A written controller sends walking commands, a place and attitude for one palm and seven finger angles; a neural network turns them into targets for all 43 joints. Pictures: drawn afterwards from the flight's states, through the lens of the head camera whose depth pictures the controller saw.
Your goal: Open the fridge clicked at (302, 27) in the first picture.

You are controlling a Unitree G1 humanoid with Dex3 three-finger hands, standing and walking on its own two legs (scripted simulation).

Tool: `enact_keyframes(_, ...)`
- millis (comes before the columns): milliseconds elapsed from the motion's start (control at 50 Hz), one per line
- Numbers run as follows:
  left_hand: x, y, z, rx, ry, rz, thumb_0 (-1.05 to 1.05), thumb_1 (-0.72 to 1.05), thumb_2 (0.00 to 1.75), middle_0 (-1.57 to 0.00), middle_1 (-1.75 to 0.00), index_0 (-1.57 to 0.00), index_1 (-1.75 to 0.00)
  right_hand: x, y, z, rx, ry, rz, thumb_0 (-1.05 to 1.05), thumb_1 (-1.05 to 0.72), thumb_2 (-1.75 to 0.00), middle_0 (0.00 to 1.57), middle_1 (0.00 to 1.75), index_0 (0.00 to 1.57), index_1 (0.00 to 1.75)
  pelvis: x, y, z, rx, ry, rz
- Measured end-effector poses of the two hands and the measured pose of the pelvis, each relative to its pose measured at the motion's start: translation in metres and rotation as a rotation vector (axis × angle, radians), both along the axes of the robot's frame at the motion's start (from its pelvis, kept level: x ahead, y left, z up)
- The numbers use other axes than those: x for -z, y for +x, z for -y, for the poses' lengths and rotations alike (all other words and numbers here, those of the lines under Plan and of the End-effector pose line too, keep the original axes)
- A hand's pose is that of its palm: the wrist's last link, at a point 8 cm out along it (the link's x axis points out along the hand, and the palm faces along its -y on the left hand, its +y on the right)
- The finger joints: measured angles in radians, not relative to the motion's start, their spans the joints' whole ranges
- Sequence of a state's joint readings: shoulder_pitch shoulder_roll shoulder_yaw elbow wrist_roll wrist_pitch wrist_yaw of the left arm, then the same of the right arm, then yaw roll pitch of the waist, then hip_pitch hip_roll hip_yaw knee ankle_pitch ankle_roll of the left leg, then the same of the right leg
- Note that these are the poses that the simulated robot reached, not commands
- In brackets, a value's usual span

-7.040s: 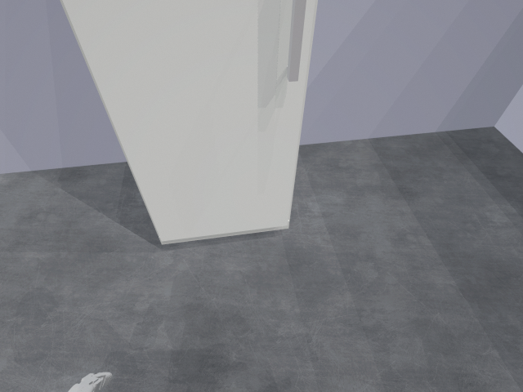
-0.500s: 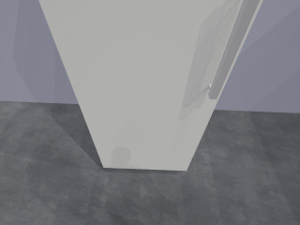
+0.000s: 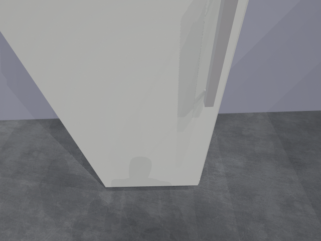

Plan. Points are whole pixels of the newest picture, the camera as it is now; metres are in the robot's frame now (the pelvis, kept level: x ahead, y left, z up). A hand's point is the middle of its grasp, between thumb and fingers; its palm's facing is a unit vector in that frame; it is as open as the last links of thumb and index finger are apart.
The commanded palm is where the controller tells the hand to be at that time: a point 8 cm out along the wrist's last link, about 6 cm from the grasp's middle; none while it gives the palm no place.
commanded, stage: come to a stop and stand still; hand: right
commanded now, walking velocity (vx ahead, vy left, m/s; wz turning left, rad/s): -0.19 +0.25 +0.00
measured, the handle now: (217, 46) +0.49 -0.12 +0.24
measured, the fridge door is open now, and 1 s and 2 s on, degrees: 0 0 0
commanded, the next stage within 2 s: look again from close up in 1.46 s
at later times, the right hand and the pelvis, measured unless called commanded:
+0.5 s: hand out of the picture +0.11 -0.15 -0.15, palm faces +0.00 +0.97 -0.23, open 7.3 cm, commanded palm none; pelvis +0.03 +0.03 +0.01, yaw -1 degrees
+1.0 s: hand out of the picture +0.01 -0.16 -0.15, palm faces +0.04 +0.97 -0.23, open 7.4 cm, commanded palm none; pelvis +0.02 +0.02 +0.01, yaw -2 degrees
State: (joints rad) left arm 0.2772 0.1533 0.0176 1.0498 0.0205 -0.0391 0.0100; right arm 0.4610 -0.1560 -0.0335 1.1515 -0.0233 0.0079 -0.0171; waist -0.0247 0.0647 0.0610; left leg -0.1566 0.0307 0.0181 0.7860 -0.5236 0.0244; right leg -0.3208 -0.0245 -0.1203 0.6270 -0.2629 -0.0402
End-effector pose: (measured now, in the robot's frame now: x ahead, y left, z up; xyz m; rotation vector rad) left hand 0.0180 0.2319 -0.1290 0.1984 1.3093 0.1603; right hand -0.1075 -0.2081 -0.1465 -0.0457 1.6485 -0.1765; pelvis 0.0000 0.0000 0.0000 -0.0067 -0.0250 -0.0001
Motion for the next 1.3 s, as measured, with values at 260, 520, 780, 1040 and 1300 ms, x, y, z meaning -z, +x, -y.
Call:
enact_keyframes(260, -0.005, -0.004, 0.034, -0.066, -0.050, -0.110, 0.01, 0.92, 0.90, -0.20, -0.30, -0.21, -0.30, -0.014, 0.158, 0.027, -0.095, -0.064, 0.276, 0.00, -0.92, -0.90, 0.20, 0.30, 0.20, 0.30, -0.018, 0.022, 0.007, 0.008, 0.009, -0.022)
enact_keyframes(520, 0.009, 0.011, -0.023, -0.094, -0.057, -0.084, 0.00, 0.91, 0.90, -0.20, -0.30, -0.20, -0.30, -0.024, 0.209, -0.013, -0.154, -0.100, 0.423, 0.00, -0.91, -0.90, 0.20, 0.30, 0.20, 0.30, -0.011, 0.026, -0.032, 0.021, 0.004, -0.025)
enact_keyframes(780, -0.007, 0.017, -0.024, -0.012, -0.035, -0.079, 0.01, 0.93, 0.90, -0.20, -0.30, -0.20, -0.30, -0.019, 0.162, -0.015, -0.063, -0.073, 0.336, -0.01, -0.93, -0.90, 0.20, 0.30, 0.20, 0.30, -0.020, 0.028, -0.038, 0.032, 0.008, -0.005)
enact_keyframes(1040, 0.008, 0.015, -0.009, 0.002, -0.089, -0.016, 0.01, 0.93, 0.90, -0.20, -0.30, -0.20, -0.30, -0.027, 0.108, -0.003, -0.081, -0.110, 0.226, 0.00, -0.91, -0.90, 0.20, 0.30, 0.20, 0.30, -0.015, 0.023, -0.023, 0.029, 0.002, 0.003)
enact_keyframes(1300, 0.008, -0.001, -0.002, 0.002, -0.109, -0.060, 0.00, 0.91, 0.90, -0.20, -0.30, -0.20, -0.30, -0.028, 0.126, -0.010, -0.091, -0.096, 0.274, 0.00, -0.90, -0.90, 0.20, 0.30, 0.20, 0.30, -0.018, 0.022, -0.024, 0.021, -0.009, 0.006)
